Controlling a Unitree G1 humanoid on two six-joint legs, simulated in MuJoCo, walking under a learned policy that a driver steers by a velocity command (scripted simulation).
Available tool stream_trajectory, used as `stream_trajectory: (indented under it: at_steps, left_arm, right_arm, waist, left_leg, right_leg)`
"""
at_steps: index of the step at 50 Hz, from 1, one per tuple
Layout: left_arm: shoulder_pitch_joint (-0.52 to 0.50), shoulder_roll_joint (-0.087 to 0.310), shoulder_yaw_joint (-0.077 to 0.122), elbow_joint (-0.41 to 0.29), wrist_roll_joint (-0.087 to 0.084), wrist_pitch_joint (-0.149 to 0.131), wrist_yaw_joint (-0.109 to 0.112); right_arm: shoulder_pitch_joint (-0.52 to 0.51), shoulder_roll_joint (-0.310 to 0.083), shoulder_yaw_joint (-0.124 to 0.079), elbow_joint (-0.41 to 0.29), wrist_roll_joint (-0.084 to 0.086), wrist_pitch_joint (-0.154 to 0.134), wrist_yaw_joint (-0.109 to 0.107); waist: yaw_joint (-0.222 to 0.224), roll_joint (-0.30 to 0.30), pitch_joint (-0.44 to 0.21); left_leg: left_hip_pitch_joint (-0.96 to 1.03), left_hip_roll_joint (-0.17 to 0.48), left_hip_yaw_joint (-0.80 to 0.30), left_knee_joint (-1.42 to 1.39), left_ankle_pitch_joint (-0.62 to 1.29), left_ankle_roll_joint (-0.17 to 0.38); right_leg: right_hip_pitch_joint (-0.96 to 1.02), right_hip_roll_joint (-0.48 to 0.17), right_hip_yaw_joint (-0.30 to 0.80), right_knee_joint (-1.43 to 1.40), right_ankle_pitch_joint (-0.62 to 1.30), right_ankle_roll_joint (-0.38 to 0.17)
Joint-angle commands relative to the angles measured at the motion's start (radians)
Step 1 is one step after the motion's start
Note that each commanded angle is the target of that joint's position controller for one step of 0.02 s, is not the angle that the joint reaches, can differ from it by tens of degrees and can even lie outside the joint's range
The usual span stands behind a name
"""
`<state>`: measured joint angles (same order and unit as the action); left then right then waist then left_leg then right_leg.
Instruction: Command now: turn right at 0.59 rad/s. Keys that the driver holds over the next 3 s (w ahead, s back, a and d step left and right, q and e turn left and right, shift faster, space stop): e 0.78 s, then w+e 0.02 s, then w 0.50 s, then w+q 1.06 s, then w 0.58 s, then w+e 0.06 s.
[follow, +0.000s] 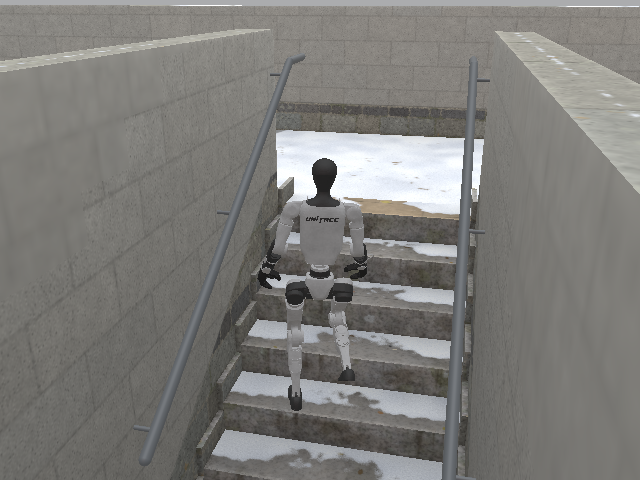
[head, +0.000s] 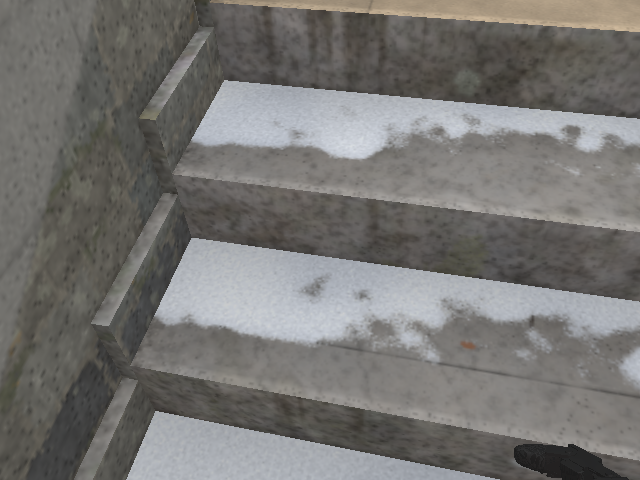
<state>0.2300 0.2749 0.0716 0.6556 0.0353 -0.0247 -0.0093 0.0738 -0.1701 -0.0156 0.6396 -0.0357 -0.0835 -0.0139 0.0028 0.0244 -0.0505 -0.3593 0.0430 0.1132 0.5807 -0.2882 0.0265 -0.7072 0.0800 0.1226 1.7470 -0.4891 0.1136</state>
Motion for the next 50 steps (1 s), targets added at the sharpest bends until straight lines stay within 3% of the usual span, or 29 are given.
stream_trajectory:
  at_steps: [1, 3, 4, 5, 8, 9, 10, 11, 12, 13, 14, 16, 18, 20, 23, 27, 31, 33, 35, 39, 41, 42, 43, 44, 45, 46, 47, 48, 50]
  left_arm:
    - [-0.070, 0.008, -0.019, -0.069, -0.004, -0.011, -0.018]
    - [-0.085, -0.055, -0.039, -0.063, -0.027, -0.010, -0.053]
    - [-0.089, -0.074, -0.044, -0.079, -0.024, -0.018, -0.061]
    - [-0.042, -0.058, -0.044, -0.073, -0.008, -0.021, -0.057]
    - [0.087, 0.005, -0.010, -0.041, 0.003, -0.028, -0.031]
    - [0.068, 0.012, -0.001, -0.050, -0.005, -0.040, -0.017]
    - [0.072, 0.043, 0.008, -0.044, -0.011, -0.047, -0.008]
    - [0.103, 0.175, 0.040, -0.041, -0.037, -0.045, -0.003]
    - [0.151, 0.239, 0.068, -0.043, -0.015, -0.063, -0.020]
    - [0.135, 0.195, 0.066, -0.022, 0.011, -0.076, -0.043]
    - [0.040, 0.144, 0.044, -0.046, 0.020, -0.079, -0.061]
    - [-0.097, 0.058, -0.003, -0.079, -0.007, -0.056, -0.061]
    - [-0.093, 0.008, -0.037, -0.102, 0.002, -0.041, -0.038]
    - [-0.077, 0.009, -0.037, -0.129, -0.018, -0.061, 0.002]
    - [-0.064, 0.072, -0.034, -0.136, -0.021, -0.067, 0.005]
    - [-0.046, 0.103, -0.022, -0.133, -0.006, -0.080, -0.009]
    - [-0.044, 0.092, -0.020, -0.116, -0.012, -0.060, -0.021]
    - [-0.079, 0.086, -0.020, -0.112, -0.011, -0.059, -0.012]
    - [-0.084, 0.099, -0.011, -0.101, -0.017, -0.058, 0.007]
    - [-0.185, 0.116, 0.012, -0.079, -0.017, -0.032, 0.014]
    - [-0.134, 0.110, 0.027, -0.047, -0.017, 0.010, 0.004]
    - [-0.098, 0.075, 0.025, -0.034, -0.030, 0.017, 0.005]
    - [-0.095, 0.027, 0.017, -0.075, -0.017, 0.007, -0.005]
    - [-0.186, 0.069, 0.033, -0.064, -0.005, -0.006, 0.002]
    - [-0.190, 0.046, 0.027, -0.036, -0.018, -0.018, 0.015]
    - [-0.140, 0.040, 0.025, 0.004, -0.025, -0.025, 0.019]
    - [-0.143, 0.041, 0.025, 0.019, -0.013, -0.028, 0.018]
    - [-0.172, 0.014, 0.016, 0.013, -0.004, -0.041, 0.006]
    - [-0.285, -0.052, -0.012, -0.001, -0.016, -0.039, -0.019]
  right_arm:
    - [-0.231, -0.045, 0.010, -0.139, 0.012, -0.040, -0.024]
    - [-0.143, -0.139, -0.037, -0.112, 0.025, -0.033, -0.028]
    - [-0.062, -0.240, -0.080, -0.078, 0.020, -0.018, -0.025]
    - [-0.027, -0.269, -0.098, -0.064, -0.007, -0.017, -0.022]
    - [-0.020, -0.217, -0.093, -0.030, -0.018, 0.009, -0.007]
    - [-0.018, -0.176, -0.083, -0.006, -0.014, 0.011, -0.006]
    - [-0.025, -0.079, -0.057, -0.015, -0.002, 0.003, -0.006]
    - [-0.044, 0.025, -0.024, -0.107, 0.000, -0.019, -0.024]
    - [-0.109, -0.067, -0.038, -0.152, 0.042, -0.041, -0.041]
    - [-0.184, -0.138, -0.062, -0.144, 0.073, -0.035, -0.045]
    - [-0.180, -0.186, -0.077, -0.134, 0.063, -0.040, -0.053]
    - [-0.094, -0.199, -0.087, -0.100, 0.011, -0.038, -0.061]
    - [-0.053, -0.200, -0.083, -0.110, 0.010, -0.033, -0.058]
    - [-0.059, -0.156, -0.054, -0.088, 0.003, -0.015, -0.051]
    - [-0.030, -0.163, -0.045, -0.097, 0.012, 0.013, -0.017]
    - [0.046, -0.125, -0.007, -0.098, 0.018, 0.026, 0.009]
    - [0.101, -0.155, -0.025, -0.091, 0.030, 0.027, 0.003]
    - [0.123, -0.156, -0.029, -0.103, 0.023, 0.024, -0.013]
    - [0.105, -0.134, -0.023, -0.128, 0.034, 0.034, 0.000]
    - [0.204, -0.078, -0.007, -0.109, 0.044, 0.028, 0.045]
    - [0.237, -0.091, -0.021, -0.095, 0.017, 0.017, 0.071]
    - [0.304, -0.140, -0.038, -0.086, -0.002, 0.008, 0.068]
    - [0.359, -0.265, -0.078, -0.082, 0.003, 0.011, 0.059]
    - [0.401, -0.292, -0.090, -0.055, -0.040, 0.011, 0.037]
    - [0.352, -0.237, -0.066, -0.037, -0.059, -0.003, 0.040]
    - [0.290, -0.148, -0.024, -0.016, -0.047, -0.012, 0.062]
    - [0.320, -0.077, 0.009, 0.022, -0.033, -0.008, 0.074]
    - [0.342, -0.014, 0.036, 0.058, -0.035, -0.006, 0.080]
    - [0.522, -0.023, 0.040, 0.170, -0.061, 0.007, 0.080]
  waist:
    - [0.036, 0.009, -0.121]
    - [-0.031, 0.092, -0.080]
    - [-0.058, 0.143, -0.054]
    - [-0.056, 0.128, -0.073]
    - [-0.007, 0.114, -0.065]
    - [0.001, 0.100, -0.058]
    - [0.007, 0.039, -0.067]
    - [-0.013, -0.200, -0.157]
    - [0.084, -0.248, -0.118]
    - [0.113, -0.203, -0.063]
    - [0.080, -0.181, -0.018]
    - [-0.009, -0.115, -0.023]
    - [-0.017, -0.029, -0.048]
    - [0.001, -0.075, -0.094]
    - [0.007, -0.127, -0.063]
    - [0.030, -0.127, -0.136]
    - [0.033, -0.138, -0.138]
    - [0.020, -0.158, -0.143]
    - [0.012, -0.157, -0.121]
    - [-0.023, -0.133, -0.102]
    - [-0.010, -0.061, -0.111]
    - [-0.015, 0.007, -0.118]
    - [-0.028, 0.220, -0.096]
    - [-0.098, 0.087, 0.007]
    - [-0.061, 0.061, 0.074]
    - [-0.016, 0.119, 0.094]
    - [-0.031, 0.129, 0.084]
    - [-0.033, 0.041, 0.096]
    - [-0.112, 0.024, 0.101]
  left_leg:
    - [0.159, 0.161, -0.058, -0.177, 0.424, 0.177]
    - [0.163, 0.145, -0.033, -0.198, 0.326, 0.169]
    - [0.194, 0.189, -0.078, -0.195, 0.393, 0.208]
    - [0.238, 0.270, -0.123, -0.188, 0.400, 0.236]
    - [0.187, 0.382, -0.186, -0.177, 0.145, 0.190]
    - [0.131, 0.352, -0.155, -0.140, 0.038, 0.129]
    - [0.054, 0.273, -0.070, -0.034, -0.045, 0.054]
    - [-0.191, 0.037, 0.117, 0.244, -0.218, -0.107]
    - [-0.351, -0.079, -0.038, 0.387, -0.324, -0.167]
    - [-0.428, -0.066, -0.130, 0.652, -0.288, -0.145]
    - [-0.456, -0.053, -0.185, 0.850, -0.227, -0.119]
    - [-0.411, -0.051, -0.234, 1.009, -0.109, -0.059]
    - [-0.432, -0.051, -0.243, 0.937, -0.031, -0.102]
    - [-0.466, -0.044, -0.210, 0.866, -0.011, -0.147]
    - [-0.357, -0.075, -0.117, 0.762, -0.051, -0.183]
    - [-0.367, -0.033, -0.161, 0.596, -0.081, -0.175]
    - [-0.290, -0.043, -0.166, 0.544, -0.125, -0.168]
    - [-0.246, -0.059, -0.171, 0.539, -0.139, -0.171]
    - [-0.190, -0.071, -0.160, 0.425, -0.241, -0.161]
    - [0.033, -0.099, -0.102, -0.047, -0.013, -0.062]
    - [0.219, -0.059, -0.129, -0.171, 0.108, 0.003]
    - [0.389, 0.051, -0.250, -0.137, 0.208, 0.113]
    - [0.541, 0.320, -0.613, -0.233, 0.178, 0.344]
    - [0.469, 0.405, -0.751, -0.334, -0.191, 0.377]
    - [0.343, 0.376, -0.734, -0.366, -0.408, 0.310]
    - [0.272, 0.289, -0.627, -0.342, -0.381, 0.255]
    - [0.289, 0.237, -0.514, -0.327, -0.307, 0.236]
    - [0.307, 0.208, -0.430, -0.320, -0.248, 0.214]
    - [0.406, 0.173, -0.375, -0.327, -0.210, 0.216]
  right_leg:
    - [-0.010, -0.113, -0.091, -0.320, 0.024, 0.044]
    - [0.102, -0.118, -0.197, -0.695, -0.134, 0.082]
    - [0.118, -0.106, -0.233, -0.758, -0.130, 0.070]
    - [0.134, -0.131, -0.205, -0.826, -0.052, 0.037]
    - [0.320, -0.122, -0.180, -1.111, 0.253, -0.097]
    - [0.404, -0.092, -0.190, -1.210, 0.366, -0.167]
    - [0.499, -0.116, -0.107, -1.285, 0.547, -0.272]
    - [0.739, -0.346, 0.269, -1.335, 0.913, -0.545]
    - [0.773, -0.437, 0.463, -1.420, 0.775, -0.606]
    - [0.704, -0.407, 0.399, -1.420, 0.562, -0.517]
    - [0.573, -0.370, 0.317, -1.391, 0.483, -0.443]
    - [0.416, -0.320, 0.240, -1.387, 0.435, -0.387]
    - [0.434, -0.313, 0.251, -1.373, 0.403, -0.400]
    - [0.499, -0.292, 0.254, -1.319, 0.396, -0.383]
    - [0.403, -0.230, 0.247, -1.331, 0.449, -0.379]
    - [0.529, -0.291, 0.391, -1.270, 0.602, -0.440]
    - [0.516, -0.288, 0.442, -1.230, 0.782, -0.474]
    - [0.494, -0.260, 0.443, -1.222, 0.791, -0.470]
    - [0.485, -0.239, 0.440, -1.265, 0.741, -0.455]
    - [0.488, -0.196, 0.461, -1.277, 0.780, -0.420]
    - [0.399, -0.149, 0.434, -1.270, 0.395, -0.359]
    - [0.195, -0.054, 0.353, -1.141, 0.087, -0.258]
    - [-0.125, 0.112, 0.132, -0.922, -0.093, -0.131]
    - [-0.306, 0.047, 0.120, -0.567, -0.035, -0.115]
    - [-0.391, 0.008, 0.144, -0.309, 0.092, -0.145]
    - [-0.435, 0.018, 0.141, -0.083, 0.207, -0.177]
    - [-0.467, 0.049, 0.104, 0.077, 0.250, -0.202]
    - [-0.509, 0.041, 0.084, 0.053, 0.305, -0.220]
    - [-0.627, 0.025, 0.049, -0.022, 0.370, -0.254]
